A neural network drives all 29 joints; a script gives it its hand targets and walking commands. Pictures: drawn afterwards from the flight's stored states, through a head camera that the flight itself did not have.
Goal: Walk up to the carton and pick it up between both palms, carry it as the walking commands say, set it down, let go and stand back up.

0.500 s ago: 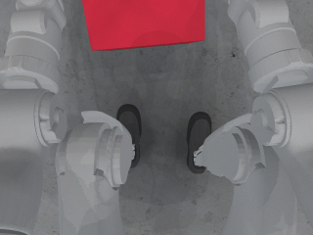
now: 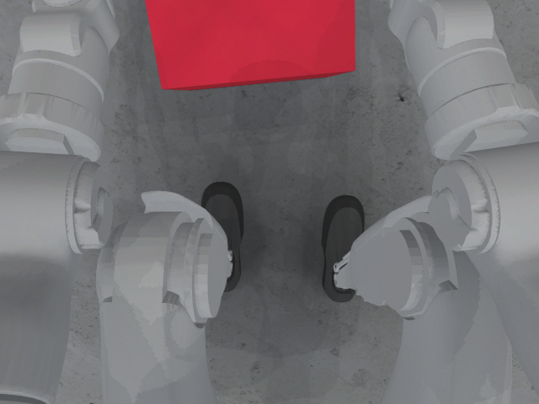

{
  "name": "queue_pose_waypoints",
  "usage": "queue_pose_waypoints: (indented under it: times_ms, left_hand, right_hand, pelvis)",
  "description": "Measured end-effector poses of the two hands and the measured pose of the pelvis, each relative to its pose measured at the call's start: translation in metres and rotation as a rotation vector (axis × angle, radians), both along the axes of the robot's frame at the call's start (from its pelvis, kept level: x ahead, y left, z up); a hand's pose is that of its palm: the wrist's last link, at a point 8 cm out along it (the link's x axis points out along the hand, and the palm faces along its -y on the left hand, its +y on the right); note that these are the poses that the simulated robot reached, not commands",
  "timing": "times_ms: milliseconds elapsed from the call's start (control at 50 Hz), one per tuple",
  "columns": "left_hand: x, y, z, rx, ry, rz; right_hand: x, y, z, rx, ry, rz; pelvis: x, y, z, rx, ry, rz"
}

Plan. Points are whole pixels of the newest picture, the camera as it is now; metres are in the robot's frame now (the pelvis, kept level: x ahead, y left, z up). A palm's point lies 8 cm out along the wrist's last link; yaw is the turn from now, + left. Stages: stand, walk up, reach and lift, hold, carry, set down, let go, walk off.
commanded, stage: reach and lift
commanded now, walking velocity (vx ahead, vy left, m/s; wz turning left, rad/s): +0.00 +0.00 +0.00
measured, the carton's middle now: out of the picture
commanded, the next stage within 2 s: none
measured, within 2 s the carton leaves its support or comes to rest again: leaves its support in 0.16 s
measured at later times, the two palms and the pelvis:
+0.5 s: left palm out of the picture +0.52 +0.25 -0.14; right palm out of the picture +0.56 -0.05 -0.13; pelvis -0.01 -0.01 +0.00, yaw +2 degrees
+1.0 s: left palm out of the picture +0.51 +0.25 -0.07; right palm out of the picture +0.55 -0.04 -0.07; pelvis -0.02 -0.01 +0.04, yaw +4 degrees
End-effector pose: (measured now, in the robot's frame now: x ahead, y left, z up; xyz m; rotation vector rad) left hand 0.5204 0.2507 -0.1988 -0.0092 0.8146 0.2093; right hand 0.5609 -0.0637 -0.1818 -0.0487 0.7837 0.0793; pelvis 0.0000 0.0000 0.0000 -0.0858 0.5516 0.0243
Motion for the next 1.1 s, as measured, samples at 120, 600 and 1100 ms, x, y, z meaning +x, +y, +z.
queue_pose_waypoints:
  times_ms: [120, 600, 1100]
  left_hand:
    - [0.001, -0.006, 0.004, 0.022, 0.010, -0.003]
    - [-0.003, 0.005, 0.065, 0.154, -0.013, 0.094]
    - [-0.011, -0.007, 0.137, 0.183, -0.061, 0.129]
  right_hand:
    - [0.001, -0.001, 0.005, -0.047, -0.013, -0.018]
    - [-0.001, 0.022, 0.060, -0.025, -0.063, -0.030]
    - [-0.018, 0.017, 0.121, -0.075, -0.112, -0.133]
  pelvis:
    - [-0.002, -0.001, 0.000, 0.002, -0.006, 0.000]
    - [-0.014, -0.008, 0.006, 0.031, -0.094, 0.027]
    - [-0.023, -0.013, 0.044, 0.042, -0.143, 0.057]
